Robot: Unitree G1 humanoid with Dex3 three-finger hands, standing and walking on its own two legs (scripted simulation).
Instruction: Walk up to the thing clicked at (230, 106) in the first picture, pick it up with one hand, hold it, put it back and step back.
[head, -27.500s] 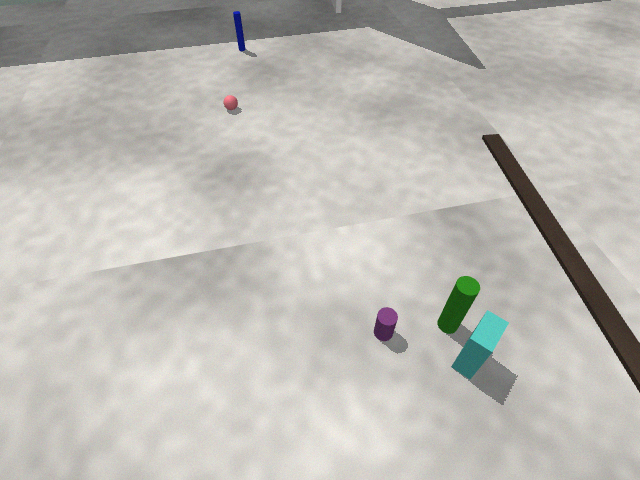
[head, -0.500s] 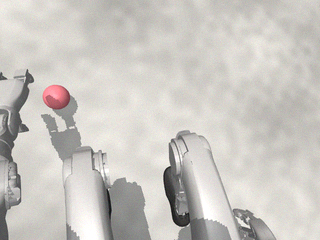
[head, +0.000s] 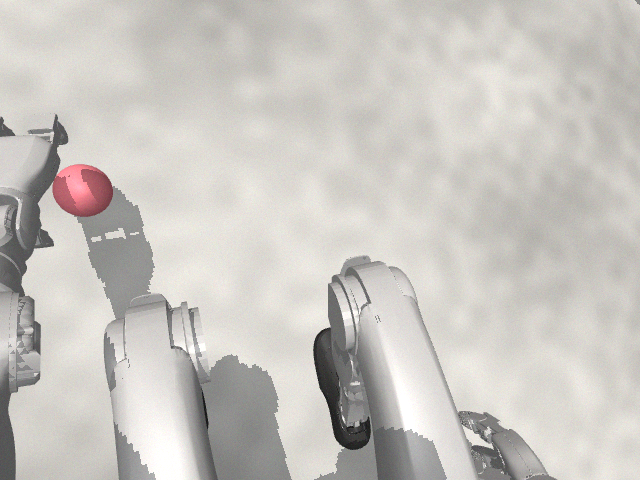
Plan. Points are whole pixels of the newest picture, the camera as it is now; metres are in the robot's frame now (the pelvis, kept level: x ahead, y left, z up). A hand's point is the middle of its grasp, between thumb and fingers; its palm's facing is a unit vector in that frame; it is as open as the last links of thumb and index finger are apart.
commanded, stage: approach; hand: left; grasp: from above
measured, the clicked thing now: (83, 190) +0.50 +0.26 -0.30
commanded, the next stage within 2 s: close in in 0.50 s
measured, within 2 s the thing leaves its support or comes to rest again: neither
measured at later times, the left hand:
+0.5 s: hand (43, 189) +0.47 +0.27 -0.19, palm faces -0.53 -0.10 -0.84, open 14.1 cm
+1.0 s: hand (61, 185) +0.48 +0.26 -0.21, palm faces -0.45 -0.05 -0.89, open 13.9 cm
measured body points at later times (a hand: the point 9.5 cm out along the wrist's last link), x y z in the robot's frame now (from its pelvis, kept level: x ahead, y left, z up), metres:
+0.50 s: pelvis +0.00 +0.00 +0.00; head +0.26 +0.04 +0.36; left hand +0.49 +0.28 -0.14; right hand +0.00 -0.26 -0.11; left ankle +0.07 +0.13 -0.30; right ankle +0.10 -0.14 -0.30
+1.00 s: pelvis -0.01 +0.01 -0.01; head +0.25 +0.09 +0.35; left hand +0.50 +0.26 -0.16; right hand +0.04 -0.27 -0.09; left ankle +0.07 +0.13 -0.30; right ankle +0.10 -0.13 -0.30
